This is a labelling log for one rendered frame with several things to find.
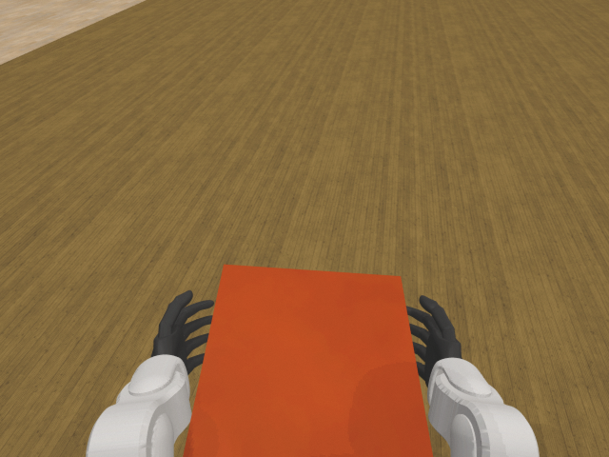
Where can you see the carton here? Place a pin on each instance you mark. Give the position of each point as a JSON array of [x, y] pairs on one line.
[[308, 363]]

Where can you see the left robot hand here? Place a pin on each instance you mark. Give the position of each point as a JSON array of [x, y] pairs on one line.
[[173, 332]]

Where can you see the robot right forearm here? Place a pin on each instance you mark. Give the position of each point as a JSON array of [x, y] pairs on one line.
[[471, 416]]

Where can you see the right robot hand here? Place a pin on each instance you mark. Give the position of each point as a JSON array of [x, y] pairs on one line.
[[440, 340]]

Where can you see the robot left forearm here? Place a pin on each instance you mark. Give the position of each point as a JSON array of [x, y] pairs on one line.
[[151, 411]]

